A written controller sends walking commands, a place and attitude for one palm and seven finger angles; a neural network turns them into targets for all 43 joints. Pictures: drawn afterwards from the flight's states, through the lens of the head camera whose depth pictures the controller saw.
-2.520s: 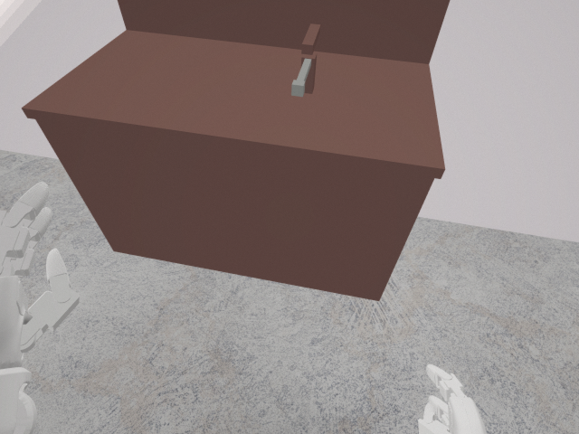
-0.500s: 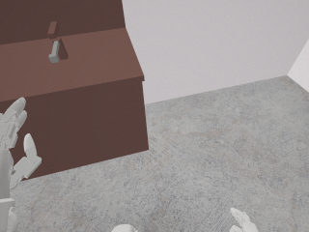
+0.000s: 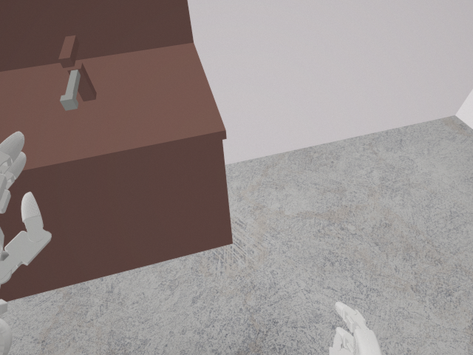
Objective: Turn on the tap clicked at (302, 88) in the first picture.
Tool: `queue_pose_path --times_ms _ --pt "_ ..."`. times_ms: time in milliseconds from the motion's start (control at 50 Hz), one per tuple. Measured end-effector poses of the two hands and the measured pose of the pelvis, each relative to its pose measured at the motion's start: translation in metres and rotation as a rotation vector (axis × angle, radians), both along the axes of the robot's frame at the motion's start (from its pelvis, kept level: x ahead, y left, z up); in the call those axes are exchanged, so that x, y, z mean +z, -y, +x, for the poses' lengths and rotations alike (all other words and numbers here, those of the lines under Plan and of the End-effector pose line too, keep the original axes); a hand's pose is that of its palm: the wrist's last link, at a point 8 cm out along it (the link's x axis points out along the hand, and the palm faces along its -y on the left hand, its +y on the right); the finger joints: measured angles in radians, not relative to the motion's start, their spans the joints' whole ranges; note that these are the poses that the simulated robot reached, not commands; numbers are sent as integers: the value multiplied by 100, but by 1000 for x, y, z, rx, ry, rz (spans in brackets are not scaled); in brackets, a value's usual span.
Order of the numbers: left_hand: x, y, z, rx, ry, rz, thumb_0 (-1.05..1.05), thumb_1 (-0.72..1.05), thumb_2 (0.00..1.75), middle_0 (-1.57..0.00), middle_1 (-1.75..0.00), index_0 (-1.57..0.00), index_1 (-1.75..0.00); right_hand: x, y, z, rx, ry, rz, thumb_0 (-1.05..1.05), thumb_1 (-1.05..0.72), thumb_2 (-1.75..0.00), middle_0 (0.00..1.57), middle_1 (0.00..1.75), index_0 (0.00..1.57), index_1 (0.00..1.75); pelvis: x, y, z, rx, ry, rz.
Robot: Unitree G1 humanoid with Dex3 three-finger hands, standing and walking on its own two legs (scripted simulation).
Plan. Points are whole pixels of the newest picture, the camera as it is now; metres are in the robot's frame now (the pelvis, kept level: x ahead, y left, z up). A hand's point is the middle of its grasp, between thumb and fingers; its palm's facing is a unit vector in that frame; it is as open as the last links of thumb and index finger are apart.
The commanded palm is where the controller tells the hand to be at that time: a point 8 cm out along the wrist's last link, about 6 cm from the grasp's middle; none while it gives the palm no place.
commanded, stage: take the last steps up to it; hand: left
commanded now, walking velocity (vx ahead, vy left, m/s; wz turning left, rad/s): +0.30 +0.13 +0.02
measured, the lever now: (69, 102) +0.64 +0.45 +0.08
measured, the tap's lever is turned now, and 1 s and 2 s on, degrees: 0 0 0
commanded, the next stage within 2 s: come to a stop and stand still in 0.82 s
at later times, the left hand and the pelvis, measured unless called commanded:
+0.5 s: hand (61, 148) +0.35 +0.27 +0.20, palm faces +0.39 -0.83 -0.40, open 7.4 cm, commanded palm +0.28 +0.31 +0.20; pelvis +0.11 +0.04 +0.01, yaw -2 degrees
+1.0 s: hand (99, 126) +0.41 +0.24 +0.19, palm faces +0.34 -0.83 -0.45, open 7.4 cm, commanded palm +0.35 +0.29 +0.20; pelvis +0.19 +0.02 +0.02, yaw -1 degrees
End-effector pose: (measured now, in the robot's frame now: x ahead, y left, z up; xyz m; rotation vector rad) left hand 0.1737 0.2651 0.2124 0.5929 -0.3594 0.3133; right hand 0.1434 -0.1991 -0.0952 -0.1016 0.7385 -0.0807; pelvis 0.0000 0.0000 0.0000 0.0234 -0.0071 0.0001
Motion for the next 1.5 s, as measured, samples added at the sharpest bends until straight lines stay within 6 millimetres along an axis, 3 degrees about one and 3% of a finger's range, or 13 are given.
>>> queue_pose_path --times_ms 100,300,400,480,640,780,960,1080,1180,1300,1380,1440,1500 --pt "-4 -6 18 61 -24 -45 1 88 90 -22 -30 -21 -30 -11 17 16 25 -110 -31 2 -91 -90 20 30 20 30 7 1 23 9 4 6" --pt "-6 -19 74 21 -44 -75 1 88 90 -22 -30 -21 -30 27 40 71 -25 -66 -158 2 -91 -90 20 30 20 30 19 -16 72 0 -7 23" --pt "-3 -36 107 -41 76 -55 1 88 90 -22 -30 -21 -30 33 28 108 -83 31 -183 2 -91 -90 20 30 20 30 2 -35 99 -33 14 16" --pt "-3 -46 133 -35 77 -71 1 88 90 -22 -30 -21 -30 35 2 128 -79 63 -117 2 -91 -90 20 30 20 30 5 -37 110 -30 10 6" --pt "6 -25 143 -26 12 -42 1 89 90 -21 -30 -21 -30 18 -25 139 -22 15 -8 1 -91 -90 20 30 20 30 10 -26 137 -32 -8 -2" --pt "-7 -17 163 68 -29 -72 1 88 90 -22 -30 -21 -30 -11 2 151 18 -101 -23 2 -91 -90 20 30 20 30 6 -11 159 -17 6 10" --pt "-6 -11 194 -3 -73 -77 1 88 90 -22 -30 -21 -30 27 43 178 -50 -73 -145 2 -91 -90 20 30 20 30 22 -13 182 -14 -12 25" --pt "-6 -31 204 -38 -14 -82 1 88 90 -22 -30 -21 -30 40 38 202 -76 -7 -213 2 -91 -90 20 30 20 30 12 -33 198 -32 2 -20" --pt "-12 -50 215 -10 3 -116 1 88 90 -22 -30 -21 -30 45 4 215 -42 17 -169 2 -91 -90 19 30 19 30 13 -37 198 -33 4 -12" --pt "-9 -35 205 -23 -19 -123 2 89 90 -21 -30 -21 -30 40 -30 215 42 54 -59 1 -91 -90 20 30 20 30 14 -29 190 -39 5 -25" --pt "-3 -29 196 -21 -49 -63 2 88 90 -22 -30 -21 -30 31 -31 205 67 33 -36 1 -91 -90 20 30 20 30 14 -22 183 -35 10 -45" --pt "26 -60 209 36 55 40 1 88 90 -22 -30 -22 -30 21 -22 191 99 -18 -57 1 -91 -90 20 30 20 30 15 -17 170 -38 17 -41" --pt "23 -73 215 80 41 -37 1 88 90 -22 -30 -21 -30 21 -6 177 57 -28 -49 2 -91 -90 20 30 20 30 16 -21 164 -54 19 -38"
